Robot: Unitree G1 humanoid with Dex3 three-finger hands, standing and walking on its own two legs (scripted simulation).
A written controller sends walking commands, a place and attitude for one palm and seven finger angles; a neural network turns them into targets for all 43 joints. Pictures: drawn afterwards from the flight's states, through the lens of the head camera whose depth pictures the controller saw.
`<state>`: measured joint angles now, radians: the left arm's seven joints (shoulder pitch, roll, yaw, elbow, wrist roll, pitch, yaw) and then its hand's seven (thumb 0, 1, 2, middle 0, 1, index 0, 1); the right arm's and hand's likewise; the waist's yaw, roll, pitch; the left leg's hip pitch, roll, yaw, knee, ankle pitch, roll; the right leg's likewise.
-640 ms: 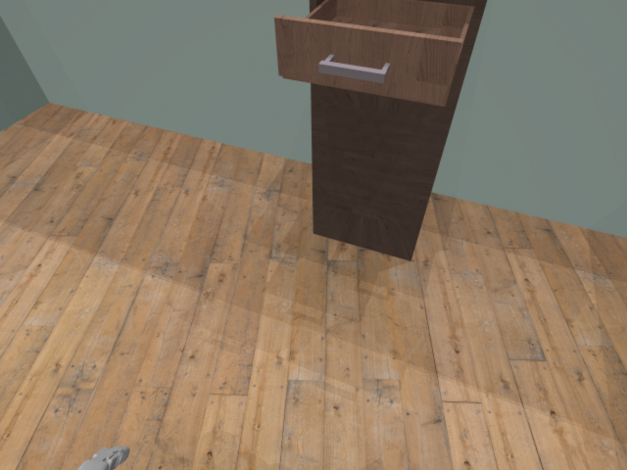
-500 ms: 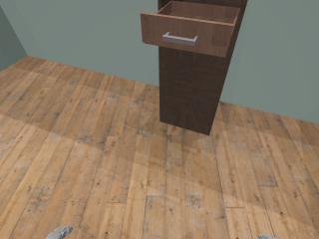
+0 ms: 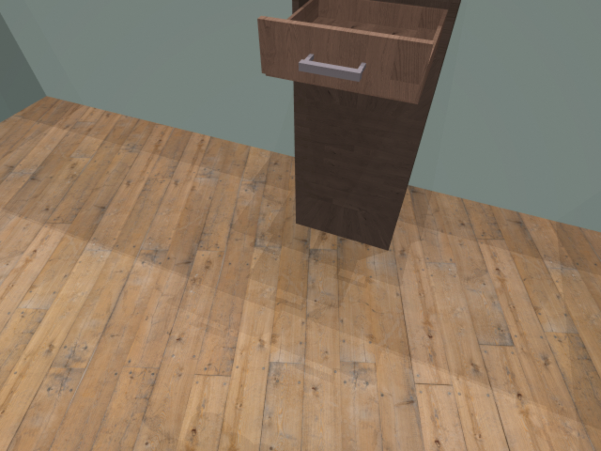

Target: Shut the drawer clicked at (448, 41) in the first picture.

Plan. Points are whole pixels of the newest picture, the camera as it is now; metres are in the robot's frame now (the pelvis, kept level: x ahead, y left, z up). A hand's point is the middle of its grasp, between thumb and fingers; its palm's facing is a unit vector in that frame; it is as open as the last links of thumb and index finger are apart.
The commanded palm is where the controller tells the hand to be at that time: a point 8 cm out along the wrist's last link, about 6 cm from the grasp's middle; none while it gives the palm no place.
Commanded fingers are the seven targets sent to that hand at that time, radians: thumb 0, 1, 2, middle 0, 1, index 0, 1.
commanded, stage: stand and wait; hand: left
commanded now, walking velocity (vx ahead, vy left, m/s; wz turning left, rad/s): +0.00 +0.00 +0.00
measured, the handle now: (332, 66) +0.85 -0.02 +0.12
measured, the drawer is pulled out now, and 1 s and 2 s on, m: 0.26 0.26 0.26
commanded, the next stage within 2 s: look at it before walking up in 0.24 s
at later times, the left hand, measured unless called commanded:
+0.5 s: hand out of the picture +0.08 +0.25 -0.15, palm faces -0.03 -0.94 -0.33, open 7.4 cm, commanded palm none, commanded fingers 0.00 0.90 0.90 -0.20 -0.30 -0.20 -0.30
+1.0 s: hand out of the picture +0.06 +0.25 -0.16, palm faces -0.03 -0.94 -0.33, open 7.4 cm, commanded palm none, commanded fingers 0.00 0.90 0.90 -0.20 -0.30 -0.20 -0.30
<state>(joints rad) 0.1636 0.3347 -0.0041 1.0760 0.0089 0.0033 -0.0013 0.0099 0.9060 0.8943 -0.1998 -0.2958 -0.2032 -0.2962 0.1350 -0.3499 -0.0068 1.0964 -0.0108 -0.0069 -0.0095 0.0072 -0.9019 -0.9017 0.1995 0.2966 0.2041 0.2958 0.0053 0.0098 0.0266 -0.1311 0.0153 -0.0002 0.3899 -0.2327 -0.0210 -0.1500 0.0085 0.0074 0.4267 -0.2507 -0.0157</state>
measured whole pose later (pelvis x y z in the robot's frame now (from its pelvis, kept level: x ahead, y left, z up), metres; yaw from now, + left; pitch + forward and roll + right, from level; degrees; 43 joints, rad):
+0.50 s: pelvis +0.00 +0.00 +0.00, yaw +0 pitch -1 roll +0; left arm 0.14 0.33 0.00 1.08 0.01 0.00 0.00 0.01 0.91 0.89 -0.20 -0.30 -0.20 -0.30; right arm 0.13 -0.33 0.00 1.12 -0.01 -0.02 -0.01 0.01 -0.90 -0.90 0.20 0.30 0.20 0.30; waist 0.00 0.00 0.02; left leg -0.12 0.01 0.01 0.36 -0.21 -0.02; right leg -0.14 0.01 0.02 0.39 -0.23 -0.01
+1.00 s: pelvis +0.00 +0.01 +0.00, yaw -1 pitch -2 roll +0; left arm 0.16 0.33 0.00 1.09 0.01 0.00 0.00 0.01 0.91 0.89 -0.20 -0.30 -0.20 -0.30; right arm 0.12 -0.33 0.00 1.12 -0.01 -0.02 -0.01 0.01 -0.90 -0.90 0.20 0.30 0.20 0.30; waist 0.02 0.00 0.02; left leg -0.11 0.01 0.02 0.35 -0.21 -0.01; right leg -0.13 0.00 0.03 0.38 -0.22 0.00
